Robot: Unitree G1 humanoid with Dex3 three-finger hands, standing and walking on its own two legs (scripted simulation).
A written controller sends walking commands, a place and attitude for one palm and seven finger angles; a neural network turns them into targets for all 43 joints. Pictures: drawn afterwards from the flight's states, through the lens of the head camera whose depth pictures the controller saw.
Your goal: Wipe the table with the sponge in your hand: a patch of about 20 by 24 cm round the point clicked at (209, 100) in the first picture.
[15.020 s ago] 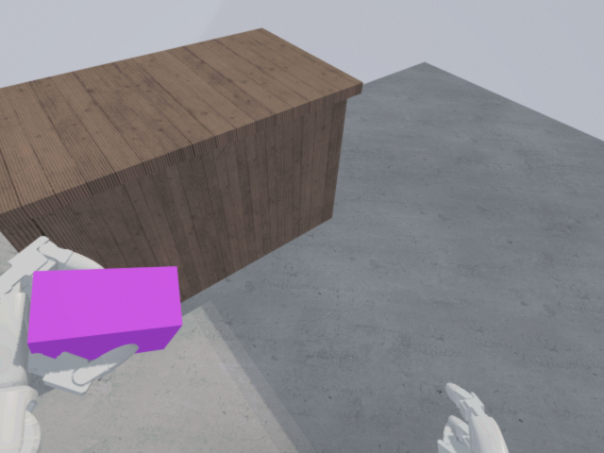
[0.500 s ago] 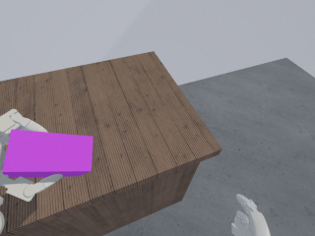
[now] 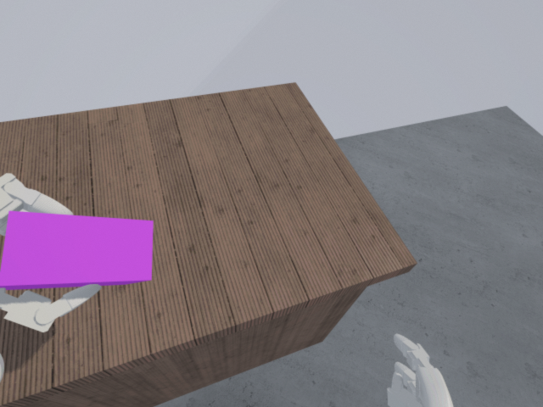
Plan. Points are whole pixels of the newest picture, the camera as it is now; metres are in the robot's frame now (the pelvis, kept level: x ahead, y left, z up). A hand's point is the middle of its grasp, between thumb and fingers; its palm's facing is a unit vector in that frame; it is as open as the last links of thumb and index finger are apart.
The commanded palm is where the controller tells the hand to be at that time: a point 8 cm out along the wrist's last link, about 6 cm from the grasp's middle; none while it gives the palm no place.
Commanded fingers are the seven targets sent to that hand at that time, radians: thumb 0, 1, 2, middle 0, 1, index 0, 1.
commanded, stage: come to a stop and stand still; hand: left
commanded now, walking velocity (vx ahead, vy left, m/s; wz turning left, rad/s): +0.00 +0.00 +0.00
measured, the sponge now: (99, 255) +0.24 +0.22 +0.14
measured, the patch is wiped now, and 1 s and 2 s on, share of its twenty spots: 0.00 0.00 0.00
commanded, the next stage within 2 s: look again from close up in 1.06 s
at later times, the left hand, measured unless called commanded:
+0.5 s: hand (5, 260) +0.21 +0.29 +0.17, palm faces +0.40 -0.84 -0.38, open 10.3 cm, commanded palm +0.15 +0.32 +0.17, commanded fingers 0.00 0.10 1.30 -1.20 -1.60 -1.20 -1.60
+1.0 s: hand (41, 269) +0.21 +0.26 +0.16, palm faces +0.36 -0.84 -0.40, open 10.3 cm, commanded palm +0.15 +0.29 +0.17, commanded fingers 0.00 0.10 1.30 -1.20 -1.60 -1.20 -1.60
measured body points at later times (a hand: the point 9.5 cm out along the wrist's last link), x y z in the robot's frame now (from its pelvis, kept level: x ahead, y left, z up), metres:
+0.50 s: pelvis -0.01 +0.04 +0.00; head +0.02 +0.06 +0.45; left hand +0.18 +0.33 +0.19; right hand +0.18 -0.17 -0.07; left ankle +0.02 +0.10 -0.74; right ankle +0.00 -0.11 -0.74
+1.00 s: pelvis +0.00 +0.01 +0.00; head +0.01 +0.03 +0.45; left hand +0.18 +0.30 +0.18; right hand +0.18 -0.22 -0.07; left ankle +0.02 +0.10 -0.74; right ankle +0.00 -0.11 -0.74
